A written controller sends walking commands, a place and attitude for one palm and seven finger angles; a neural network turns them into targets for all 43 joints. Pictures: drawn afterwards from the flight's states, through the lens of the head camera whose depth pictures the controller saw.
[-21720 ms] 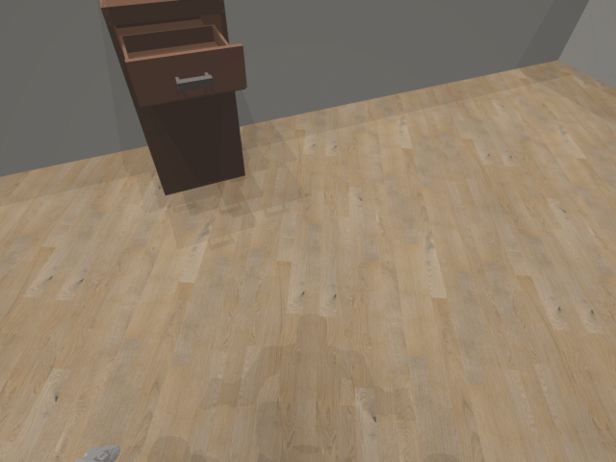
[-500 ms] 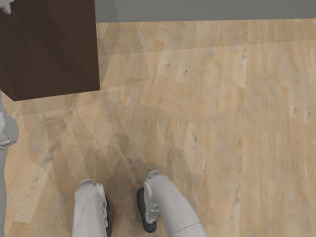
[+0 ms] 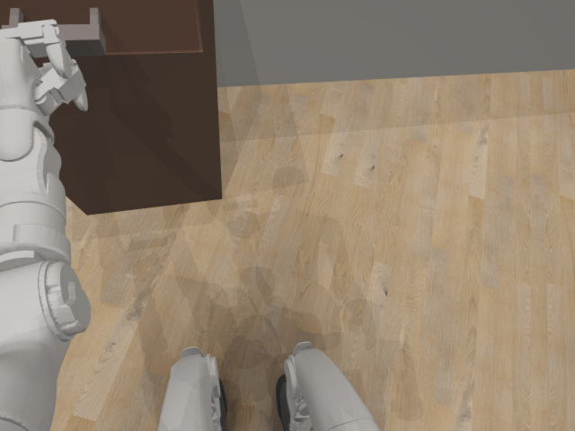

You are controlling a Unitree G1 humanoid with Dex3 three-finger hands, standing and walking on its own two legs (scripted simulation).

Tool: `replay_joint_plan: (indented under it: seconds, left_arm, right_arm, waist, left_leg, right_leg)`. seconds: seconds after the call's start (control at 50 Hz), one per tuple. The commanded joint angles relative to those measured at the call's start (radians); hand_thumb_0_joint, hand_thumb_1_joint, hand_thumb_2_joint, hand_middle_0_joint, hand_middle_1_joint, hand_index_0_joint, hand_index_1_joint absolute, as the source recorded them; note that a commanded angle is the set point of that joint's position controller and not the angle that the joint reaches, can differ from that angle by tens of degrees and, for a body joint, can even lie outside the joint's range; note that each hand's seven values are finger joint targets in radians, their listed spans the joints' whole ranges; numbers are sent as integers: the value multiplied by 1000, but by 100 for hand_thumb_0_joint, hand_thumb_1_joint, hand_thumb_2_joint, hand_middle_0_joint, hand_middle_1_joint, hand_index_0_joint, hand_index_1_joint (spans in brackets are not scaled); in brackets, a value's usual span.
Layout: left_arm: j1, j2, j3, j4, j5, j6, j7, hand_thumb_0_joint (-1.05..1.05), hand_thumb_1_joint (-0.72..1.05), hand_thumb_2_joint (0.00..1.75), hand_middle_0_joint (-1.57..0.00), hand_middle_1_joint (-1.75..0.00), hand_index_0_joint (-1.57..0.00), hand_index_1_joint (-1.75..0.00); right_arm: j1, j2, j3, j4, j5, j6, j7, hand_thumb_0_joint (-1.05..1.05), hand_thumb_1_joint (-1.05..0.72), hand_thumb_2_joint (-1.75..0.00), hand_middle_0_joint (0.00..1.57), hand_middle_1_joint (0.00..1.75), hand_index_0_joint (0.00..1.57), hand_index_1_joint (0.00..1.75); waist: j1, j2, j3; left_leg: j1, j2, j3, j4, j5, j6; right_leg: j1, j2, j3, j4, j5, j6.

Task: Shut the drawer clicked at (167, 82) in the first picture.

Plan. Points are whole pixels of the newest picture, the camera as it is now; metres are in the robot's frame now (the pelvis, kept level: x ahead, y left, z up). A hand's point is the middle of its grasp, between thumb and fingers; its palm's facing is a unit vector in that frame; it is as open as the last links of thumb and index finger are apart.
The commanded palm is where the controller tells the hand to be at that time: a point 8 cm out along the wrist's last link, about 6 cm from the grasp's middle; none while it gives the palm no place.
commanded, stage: draw the hand back to the body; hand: left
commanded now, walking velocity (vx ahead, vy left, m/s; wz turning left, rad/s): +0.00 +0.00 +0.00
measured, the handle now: (56, 28) +0.64 +0.24 +0.04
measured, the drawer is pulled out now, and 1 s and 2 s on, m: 0.00 0.00 0.00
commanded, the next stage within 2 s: step back with the hand held close in 1.28 s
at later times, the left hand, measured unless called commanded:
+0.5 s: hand out of the picture +0.35 +0.21 +0.16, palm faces +0.12 -0.98 -0.15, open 3.3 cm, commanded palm +0.32 +0.27 +0.18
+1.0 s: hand out of the picture +0.21 +0.24 +0.26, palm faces +0.41 -0.85 -0.33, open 3.3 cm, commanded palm +0.16 +0.28 +0.29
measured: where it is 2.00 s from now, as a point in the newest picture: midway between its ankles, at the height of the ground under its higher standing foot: outside the picture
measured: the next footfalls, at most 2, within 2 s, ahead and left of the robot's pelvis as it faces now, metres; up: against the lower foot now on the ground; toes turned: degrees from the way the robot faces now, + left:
none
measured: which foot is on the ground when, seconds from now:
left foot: down 0.00-1.00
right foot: down 0.00-1.00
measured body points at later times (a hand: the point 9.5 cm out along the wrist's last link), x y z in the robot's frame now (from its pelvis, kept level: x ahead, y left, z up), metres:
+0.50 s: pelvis +0.03 +0.00 +0.09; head +0.05 +0.01 +0.54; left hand +0.34 +0.26 +0.17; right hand +0.19 -0.25 +0.00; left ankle +0.03 +0.09 -0.61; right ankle +0.00 -0.11 -0.61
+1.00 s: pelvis +0.02 -0.01 +0.13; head +0.00 -0.03 +0.58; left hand +0.19 +0.28 +0.28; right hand +0.23 -0.21 +0.05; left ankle +0.03 +0.09 -0.61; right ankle +0.00 -0.11 -0.61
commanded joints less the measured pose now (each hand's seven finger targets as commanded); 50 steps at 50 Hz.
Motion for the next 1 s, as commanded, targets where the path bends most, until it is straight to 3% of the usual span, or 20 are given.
replay_joint_plan:
  seconds: [0.0,0.06,0.1,0.14,0.2,0.24,0.28,0.38,0.4,0.42,0.44,0.52,0.54,0.6,0.68,0.76,0.84,0.92,0.96,0.98]
  left_arm:
    - [-100,204,21,-473,-77,-32,-17,0,90,90,-140,-160,-140,-160]
    - [23,130,-15,-627,-132,19,-20,0,90,90,-140,-160,-140,-160]
    - [68,99,-25,-674,-161,34,-6,0,90,90,-140,-160,-140,-160]
    - [122,60,-47,-722,-172,18,11,0,90,90,-140,-160,-140,-160]
    - [224,-32,-124,-687,-170,-3,16,0,90,90,-140,-160,-140,-160]
    - [278,-73,-175,-639,-165,4,-10,0,90,90,-140,-160,-140,-160]
    - [340,-109,-217,-644,-169,20,-41,0,90,90,-140,-160,-140,-160]
    - [478,-59,-159,-804,-238,58,-79,0,90,90,-140,-160,-140,-160]
    - [505,43,-173,-904,-108,100,30,0,90,90,-140,-160,-140,-160]
    - [540,-17,-196,-980,-103,130,90,0,90,90,-140,-160,-140,-160]
    - [599,-33,-202,-1014,-103,154,121,0,90,90,-140,-160,-140,-160]
    - [629,-7,-182,-1068,-79,218,207,0,90,90,-140,-160,-140,-160]
    - [625,-9,-186,-1099,-74,223,217,0,90,90,-140,-160,-140,-160]
    - [669,-50,-219,-1145,-67,240,234,0,90,90,-140,-160,-140,-160]
    - [863,-110,-262,-1252,-74,253,234,0,90,90,-140,-160,-140,-160]
    - [1030,-67,-197,-1340,-75,257,236,0,90,90,-140,-160,-140,-160]
    - [1111,-38,-132,-1474,-76,250,238,0,90,90,-140,-160,-140,-160]
    - [1206,-35,-98,-1621,-75,231,241,0,90,90,-140,-160,-140,-160]
    - [1276,-12,-67,-1687,-71,225,243,0,90,90,-140,-160,-140,-160]
    - [1323,-39,-82,-1703,-76,224,242,0,90,90,-140,-160,-140,-160]
  right_arm:
    - [190,-193,-86,-95,32,10,5,0,-90,-90,20,30,20,30]
    - [160,-182,-91,-119,59,5,-7,0,-90,-90,20,30,20,30]
    - [133,-174,-91,-120,70,-6,-22,0,-90,-90,20,30,20,30]
    - [111,-164,-92,-118,74,-22,-36,0,-90,-90,20,30,20,30]
    - [82,-157,-88,-100,77,-39,-40,0,-90,-90,20,30,20,30]
    - [59,-160,-89,-101,80,-39,-40,0,-90,-90,20,30,20,30]
    - [31,-159,-87,-122,86,-40,-40,0,-90,-90,20,30,20,30]
    - [-68,-157,-78,-199,101,-52,-59,0,-90,-90,20,30,20,30]
    - [-156,-138,-80,-224,102,-25,-75,0,-90,-90,20,30,20,30]
    - [-174,-120,-73,-250,100,-20,-91,0,-90,-90,20,30,20,30]
    - [-189,-117,-69,-262,99,-23,-101,0,-90,-90,20,30,20,30]
    - [-238,-114,-55,-251,98,-22,-139,0,-90,-90,20,30,20,30]
    - [-254,-111,-51,-250,101,-27,-146,0,-90,-90,20,30,20,30]
    - [-278,-103,-38,-236,99,-47,-155,0,-90,-90,20,30,20,30]
    - [-297,-95,-29,-231,92,-87,-145,0,-90,-90,20,30,20,30]
    - [-322,-101,-28,-216,81,-108,-140,0,-90,-90,20,30,20,30]
    - [-342,-87,-26,-208,73,-122,-138,0,-90,-90,20,30,20,30]
    - [-344,-73,-28,-202,67,-152,-133,0,-90,-90,20,30,20,30]
    - [-344,-76,-32,-199,60,-174,-130,0,-90,-90,20,30,20,30]
    - [-338,-70,-32,-202,61,-181,-127,0,-90,-90,20,30,20,30]
  waist:
    - [109,235,-793]
    - [105,110,-712]
    - [100,54,-607]
    - [99,28,-534]
    - [92,81,-379]
    - [89,71,-295]
    - [107,114,-272]
    - [165,54,-293]
    - [224,58,-333]
    - [206,50,-296]
    - [209,20,-251]
    - [203,-42,-129]
    - [204,-17,-120]
    - [209,15,-73]
    - [226,40,-38]
    - [249,-36,19]
    - [262,-39,49]
    - [268,58,61]
    - [278,71,52]
    - [274,55,61]
  left_leg:
    - [834,-20,-62,-196,779,-15]
    - [809,-33,-40,-259,728,-1]
    - [772,-39,-20,-300,652,5]
    - [774,-45,-8,-335,611,7]
    - [835,-41,-8,-375,607,-1]
    - [840,-41,-14,-408,538,-5]
    - [902,-42,-22,-437,565,-9]
    - [938,-52,-20,-500,525,-3]
    - [1009,-62,-1,-563,512,-9]
    - [1022,-59,-1,-595,497,-10]
    - [999,-58,0,-613,457,-9]
    - [1006,-54,3,-701,366,2]
    - [1033,-55,5,-720,359,2]
    - [1103,-54,-4,-778,332,2]
    - [1186,-44,-24,-843,353,-5]
    - [1199,-43,-17,-894,384,-4]
    - [1222,-47,-5,-920,406,-1]
    - [1249,-50,-3,-933,424,-6]
    - [1268,-56,1,-928,451,-8]
    - [1260,-52,-2,-931,452,-9]
  right_leg:
    - [390,3,40,-200,617,-7]
    - [527,5,45,-271,697,4]
    - [586,2,51,-317,710,13]
    - [620,-2,55,-349,705,16]
    - [549,-1,46,-387,622,12]
    - [530,-2,39,-414,542,8]
    - [535,-7,32,-433,524,1]
    - [675,-15,33,-474,541,-2]
    - [739,-39,85,-532,515,-17]
    - [761,-43,76,-557,510,-14]
    - [775,-46,75,-574,489,-10]
    - [847,-54,82,-657,430,-4]
    - [857,-57,87,-681,420,-4]
    - [886,-60,84,-736,379,-8]
    - [947,-62,71,-786,385,-13]
    - [1006,-61,70,-844,416,-9]
    - [1042,-70,74,-879,435,-5]
    - [1070,-72,78,-897,444,-11]
    - [1073,-66,79,-920,468,-10]
    - [1085,-71,73,-906,468,-9]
